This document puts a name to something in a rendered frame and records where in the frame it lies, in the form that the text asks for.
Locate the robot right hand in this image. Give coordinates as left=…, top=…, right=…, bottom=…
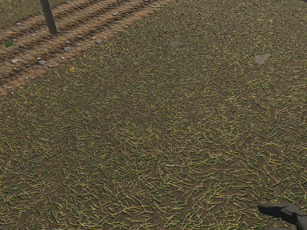
left=257, top=201, right=307, bottom=230

